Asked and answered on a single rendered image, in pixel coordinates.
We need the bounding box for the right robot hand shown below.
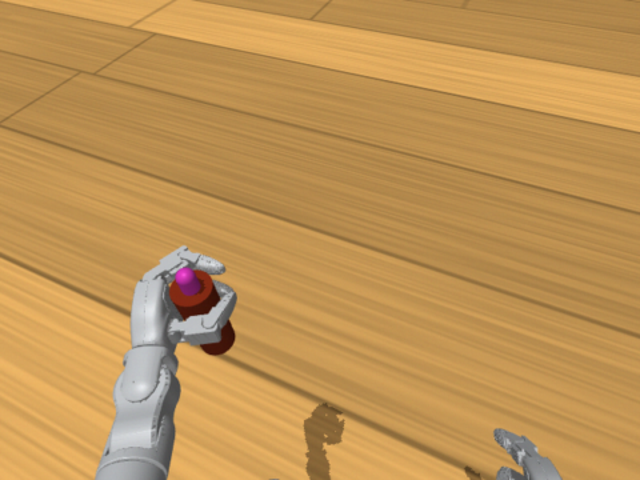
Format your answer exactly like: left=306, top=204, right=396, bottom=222
left=494, top=428, right=562, bottom=480

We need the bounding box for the left robot hand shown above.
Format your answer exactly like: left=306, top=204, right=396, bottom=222
left=130, top=246, right=237, bottom=353

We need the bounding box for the left robot arm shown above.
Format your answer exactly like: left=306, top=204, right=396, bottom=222
left=95, top=344, right=181, bottom=480

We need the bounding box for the bottle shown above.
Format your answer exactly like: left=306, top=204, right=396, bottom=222
left=169, top=267, right=235, bottom=355

